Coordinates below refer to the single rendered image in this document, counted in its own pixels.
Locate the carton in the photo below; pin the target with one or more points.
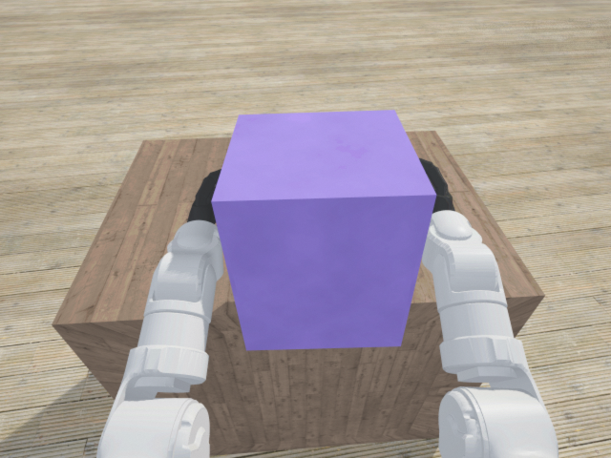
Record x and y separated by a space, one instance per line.
323 220

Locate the right robot forearm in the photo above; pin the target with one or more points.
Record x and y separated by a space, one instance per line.
479 344

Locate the robot right upper arm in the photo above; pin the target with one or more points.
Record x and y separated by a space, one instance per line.
492 422

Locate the left robot hand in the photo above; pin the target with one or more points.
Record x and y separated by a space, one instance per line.
202 207

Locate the right robot hand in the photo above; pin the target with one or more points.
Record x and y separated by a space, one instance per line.
444 200

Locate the robot left upper arm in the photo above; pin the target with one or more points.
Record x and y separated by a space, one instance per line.
157 428

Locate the left robot forearm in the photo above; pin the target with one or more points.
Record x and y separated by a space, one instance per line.
170 354

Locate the pedestal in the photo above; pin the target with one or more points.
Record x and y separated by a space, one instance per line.
266 400

